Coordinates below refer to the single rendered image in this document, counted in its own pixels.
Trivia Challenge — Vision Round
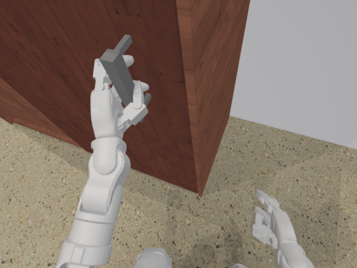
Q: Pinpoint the robot left hand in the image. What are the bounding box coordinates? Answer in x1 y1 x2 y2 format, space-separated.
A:
90 55 149 139

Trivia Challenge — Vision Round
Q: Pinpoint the robot right hand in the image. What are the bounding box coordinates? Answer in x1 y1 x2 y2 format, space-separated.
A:
252 189 297 252

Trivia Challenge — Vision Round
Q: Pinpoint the robot left thigh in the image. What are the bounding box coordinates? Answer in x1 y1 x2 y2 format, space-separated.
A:
132 247 172 268

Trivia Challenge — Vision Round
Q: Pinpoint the wardrobe door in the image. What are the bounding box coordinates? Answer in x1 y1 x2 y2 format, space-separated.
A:
0 0 198 193
0 78 70 138

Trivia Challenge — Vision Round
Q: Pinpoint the handle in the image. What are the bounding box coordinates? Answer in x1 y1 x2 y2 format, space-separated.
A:
99 34 152 122

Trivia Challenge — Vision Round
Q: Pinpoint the left robot forearm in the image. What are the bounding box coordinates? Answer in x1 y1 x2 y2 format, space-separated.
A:
55 136 131 268

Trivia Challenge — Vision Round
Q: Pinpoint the right robot forearm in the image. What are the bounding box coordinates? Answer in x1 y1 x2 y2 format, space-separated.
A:
276 242 314 268

